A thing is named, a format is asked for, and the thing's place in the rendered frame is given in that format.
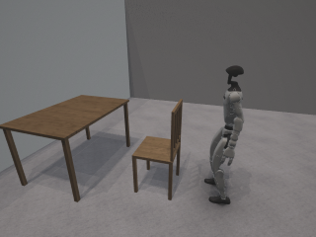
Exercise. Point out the robot left upper arm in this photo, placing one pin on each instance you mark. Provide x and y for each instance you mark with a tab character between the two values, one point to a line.
235	100

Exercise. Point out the table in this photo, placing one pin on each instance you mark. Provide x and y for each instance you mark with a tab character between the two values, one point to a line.
60	122

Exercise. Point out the robot left hand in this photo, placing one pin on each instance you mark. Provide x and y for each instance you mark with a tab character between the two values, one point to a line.
228	153

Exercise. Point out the robot right thigh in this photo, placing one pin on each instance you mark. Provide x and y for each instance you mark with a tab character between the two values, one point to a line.
215	140

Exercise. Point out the robot right foot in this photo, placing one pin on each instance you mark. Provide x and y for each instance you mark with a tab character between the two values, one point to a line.
210	181

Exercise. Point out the left robot forearm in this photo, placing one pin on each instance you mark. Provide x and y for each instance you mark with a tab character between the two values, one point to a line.
238	126

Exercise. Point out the chair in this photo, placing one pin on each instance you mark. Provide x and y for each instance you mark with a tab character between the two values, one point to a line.
161	150

